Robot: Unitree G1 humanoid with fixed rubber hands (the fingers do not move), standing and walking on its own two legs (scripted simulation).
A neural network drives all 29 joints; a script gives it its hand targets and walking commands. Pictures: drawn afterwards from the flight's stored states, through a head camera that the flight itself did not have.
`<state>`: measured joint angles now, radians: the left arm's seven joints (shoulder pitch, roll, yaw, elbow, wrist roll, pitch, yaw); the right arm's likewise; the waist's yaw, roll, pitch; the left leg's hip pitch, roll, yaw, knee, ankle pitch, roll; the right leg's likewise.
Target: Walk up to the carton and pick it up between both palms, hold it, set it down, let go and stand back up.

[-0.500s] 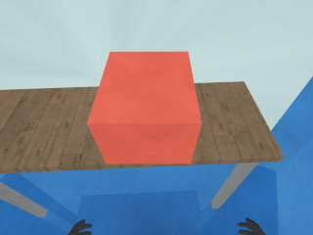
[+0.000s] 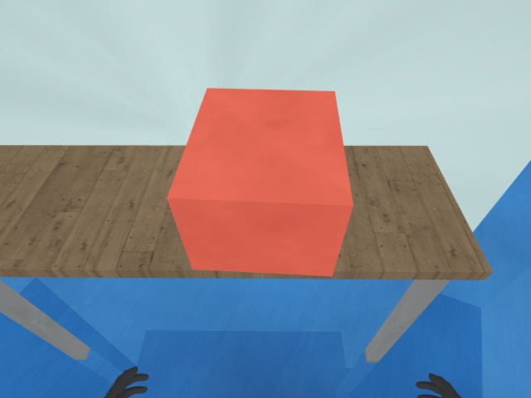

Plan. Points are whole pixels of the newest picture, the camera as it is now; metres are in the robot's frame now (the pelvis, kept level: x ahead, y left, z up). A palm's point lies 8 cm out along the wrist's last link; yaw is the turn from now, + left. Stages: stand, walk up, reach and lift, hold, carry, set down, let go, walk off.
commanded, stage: walk up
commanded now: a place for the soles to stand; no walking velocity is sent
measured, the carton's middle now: (266, 177) +0.49 +0.02 +0.04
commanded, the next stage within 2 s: reach and lift in 1.66 s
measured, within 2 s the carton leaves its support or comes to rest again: neither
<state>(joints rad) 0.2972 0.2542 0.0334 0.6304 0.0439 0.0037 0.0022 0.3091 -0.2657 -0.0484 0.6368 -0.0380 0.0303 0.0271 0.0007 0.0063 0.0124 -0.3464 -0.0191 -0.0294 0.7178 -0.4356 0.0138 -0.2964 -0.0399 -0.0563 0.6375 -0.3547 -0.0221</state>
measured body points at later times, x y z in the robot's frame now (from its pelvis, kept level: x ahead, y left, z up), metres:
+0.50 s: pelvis +0.06 +0.02 +0.00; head +0.07 +0.02 +0.45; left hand +0.16 +0.27 -0.11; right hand +0.10 -0.24 -0.13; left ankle +0.03 +0.13 -0.73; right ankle +0.10 -0.09 -0.73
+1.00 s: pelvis +0.08 +0.01 +0.01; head +0.08 +0.01 +0.46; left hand +0.16 +0.26 -0.11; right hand +0.18 -0.24 -0.11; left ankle +0.03 +0.13 -0.73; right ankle +0.10 -0.09 -0.73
